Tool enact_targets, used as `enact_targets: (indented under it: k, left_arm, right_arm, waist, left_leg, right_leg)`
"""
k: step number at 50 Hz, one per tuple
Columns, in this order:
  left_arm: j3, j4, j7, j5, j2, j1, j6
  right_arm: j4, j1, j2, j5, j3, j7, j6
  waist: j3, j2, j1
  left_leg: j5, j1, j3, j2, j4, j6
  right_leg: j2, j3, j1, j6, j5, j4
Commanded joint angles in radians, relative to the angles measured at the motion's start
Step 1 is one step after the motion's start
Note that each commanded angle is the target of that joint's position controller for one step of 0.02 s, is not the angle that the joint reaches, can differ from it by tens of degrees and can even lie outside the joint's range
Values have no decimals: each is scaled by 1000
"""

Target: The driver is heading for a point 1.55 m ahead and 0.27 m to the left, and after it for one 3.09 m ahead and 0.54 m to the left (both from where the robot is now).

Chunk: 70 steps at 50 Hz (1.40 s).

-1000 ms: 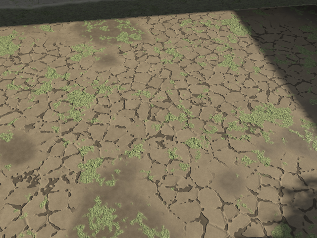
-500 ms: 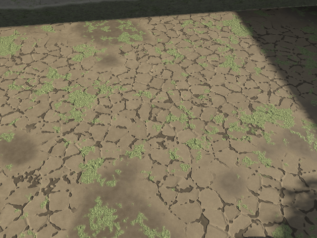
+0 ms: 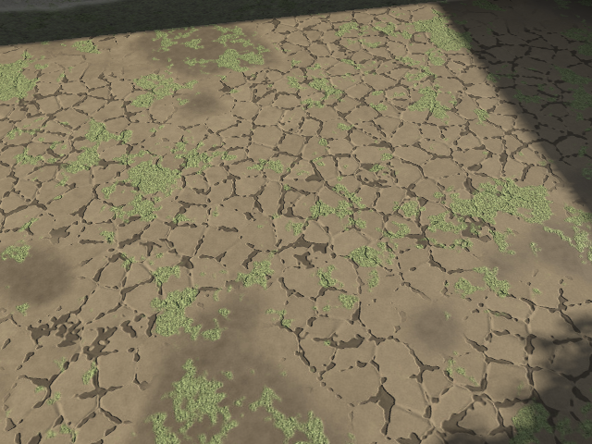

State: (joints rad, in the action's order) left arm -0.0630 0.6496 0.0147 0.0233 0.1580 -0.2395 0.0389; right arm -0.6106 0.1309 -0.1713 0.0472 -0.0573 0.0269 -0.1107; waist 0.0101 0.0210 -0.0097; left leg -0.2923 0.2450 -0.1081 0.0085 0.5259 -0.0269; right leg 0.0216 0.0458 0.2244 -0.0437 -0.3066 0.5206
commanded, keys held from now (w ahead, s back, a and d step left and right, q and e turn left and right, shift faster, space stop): s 0.10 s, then w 0.86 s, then no key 0.04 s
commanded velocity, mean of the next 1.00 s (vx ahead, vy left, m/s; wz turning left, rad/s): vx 0.30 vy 0.00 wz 0.00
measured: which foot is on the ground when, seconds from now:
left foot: down 0.00-1.00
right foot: down 0.00-1.00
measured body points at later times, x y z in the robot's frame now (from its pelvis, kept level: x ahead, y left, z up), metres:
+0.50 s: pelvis +0.00 +0.02 -0.01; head +0.00 +0.03 +0.44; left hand +0.17 +0.21 -0.10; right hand +0.19 -0.16 -0.09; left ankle -0.01 +0.15 -0.73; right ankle -0.02 -0.10 -0.73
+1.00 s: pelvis +0.00 +0.01 -0.02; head +0.00 +0.01 +0.43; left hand +0.18 +0.20 -0.10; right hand +0.22 -0.18 -0.09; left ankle -0.01 +0.15 -0.73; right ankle -0.02 -0.10 -0.73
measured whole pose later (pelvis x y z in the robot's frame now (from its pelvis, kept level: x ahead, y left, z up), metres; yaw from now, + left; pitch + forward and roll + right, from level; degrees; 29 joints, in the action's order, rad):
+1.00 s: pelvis +0.00 +0.01 -0.02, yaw +1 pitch +0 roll +1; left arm -0.06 0.58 0.02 0.03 0.13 -0.14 0.03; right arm -0.57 0.06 -0.15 0.03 -0.05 0.01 -0.12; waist 0.01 -0.01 -0.03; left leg -0.39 0.32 -0.11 -0.04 0.71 -0.03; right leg -0.02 0.05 0.31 -0.02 -0.42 0.73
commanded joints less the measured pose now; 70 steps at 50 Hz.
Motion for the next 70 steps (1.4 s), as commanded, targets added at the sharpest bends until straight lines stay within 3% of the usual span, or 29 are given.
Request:
enact_targets:
  k: [1,5,6,7,8,9,10,13,14,15,16,27,48,55,62,70]
  left_arm:
    - [49,-64,-19,-2,133,14,10]
    - [65,-70,-43,8,154,-7,45]
    - [64,-80,-60,8,165,3,53]
    - [53,-93,-66,13,144,17,54]
    - [37,-95,-65,18,107,28,51]
    - [27,-117,-45,7,43,123,48]
    - [23,-118,-33,10,41,96,45]
    - [29,-95,-19,10,78,54,36]
    - [24,-115,0,23,61,98,27]
    - [25,-106,5,27,60,72,18]
    - [25,-102,6,25,60,63,10]
    - [15,-128,-3,19,23,125,-19]
    - [14,-165,5,10,26,160,-20]
    - [-10,-147,8,18,-8,140,-24]
    - [9,-97,12,9,33,72,-36]
    - [25,-84,8,-3,48,56,-24]
  right_arm:
    - [79,-18,-93,5,20,23,6]
    - [83,4,-96,4,28,25,-6]
    - [69,45,-75,13,25,32,-5]
    - [69,61,-60,19,17,29,0]
    - [65,76,-42,21,8,23,6]
    - [62,-21,-32,-6,9,-6,11]
    - [69,-34,-43,-11,11,-14,16]
    - [45,-8,-51,-7,4,-15,25]
    - [77,-66,-47,-3,-5,-15,24]
    - [68,-38,-65,-3,1,-12,26]
    - [66,-25,-78,-6,6,-10,27]
    - [122,-87,-52,-12,17,-12,13]
    - [136,-161,-44,-15,30,-13,9]
    - [113,-154,-15,-14,15,-18,5]
    - [58,-87,-48,-10,32,-20,7]
    - [39,-57,-54,-14,38,-15,9]
  waist:
    - [114,-57,9]
    - [108,-76,5]
    - [130,-91,25]
    - [117,-98,31]
    - [88,-78,38]
    - [29,-59,14]
    - [28,-22,-8]
    - [-15,16,-19]
    - [-44,11,-39]
    - [25,15,-37]
    - [44,21,-37]
    - [76,-11,-15]
    - [101,-37,-22]
    - [48,-13,-18]
    - [51,-30,-4]
    - [83,-41,-3]
  left_leg:
    - [218,14,-20,7,34,82]
    - [164,101,19,-22,143,95]
    - [38,82,40,-36,146,88]
    - [-35,57,32,-28,105,80]
    - [-53,11,8,-6,28,76]
    - [11,-19,-14,-2,-35,33]
    - [-6,-8,-48,5,-70,30]
    - [-41,37,-51,-5,-123,39]
    - [149,87,-61,15,-103,43]
    - [152,56,-59,13,-97,51]
    - [146,38,-55,9,-85,59]
    - [201,-6,-28,-16,24,63]
    - [220,-4,7,-38,123,28]
    - [128,-12,-59,-6,-18,21]
    - [131,-76,-76,18,-122,17]
    - [167,-63,-46,20,-120,4]
  right_leg:
    - [-121,-153,-94,-140,583,-60]
    - [-149,-176,-34,-188,544,-21]
    - [-167,-204,-6,-196,367,-74]
    - [-173,-224,35,-186,152,-129]
    - [-152,-213,88,-151,-55,-168]
    - [-98,-116,166,-44,-108,-132]
    - [-58,-82,146,-1,-156,-130]
    - [-50,-76,77,23,-113,-131]
    - [-55,-65,48,18,32,-93]
    - [-55,-58,11,14,34,-70]
    - [-48,-49,11,11,33,-48]
    - [-54,-20,74,19,156,50]
    - [-73,-16,98,10,225,96]
    - [-92,-51,107,16,110,-24]
    - [-102,-82,19,-11,201,-134]
    - [-104,-82,-55,-32,355,-138]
